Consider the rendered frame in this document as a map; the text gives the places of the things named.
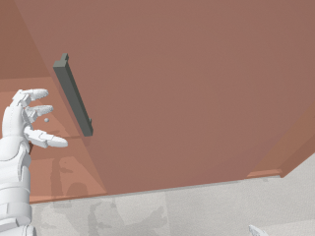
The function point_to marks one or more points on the wardrobe door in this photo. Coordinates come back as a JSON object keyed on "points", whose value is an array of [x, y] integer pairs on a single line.
{"points": [[299, 135], [180, 92]]}

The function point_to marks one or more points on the left robot forearm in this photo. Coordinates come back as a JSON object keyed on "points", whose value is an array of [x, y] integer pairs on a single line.
{"points": [[15, 183]]}

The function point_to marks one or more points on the robot right hand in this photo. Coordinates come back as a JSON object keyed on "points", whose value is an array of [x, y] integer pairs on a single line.
{"points": [[256, 231]]}

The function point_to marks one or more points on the robot left hand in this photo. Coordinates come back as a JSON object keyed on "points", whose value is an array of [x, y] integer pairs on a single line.
{"points": [[18, 119]]}

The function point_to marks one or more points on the handle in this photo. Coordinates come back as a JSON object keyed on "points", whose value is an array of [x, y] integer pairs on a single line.
{"points": [[68, 84]]}

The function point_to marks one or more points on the left robot upper arm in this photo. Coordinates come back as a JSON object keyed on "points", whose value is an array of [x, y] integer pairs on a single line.
{"points": [[24, 230]]}

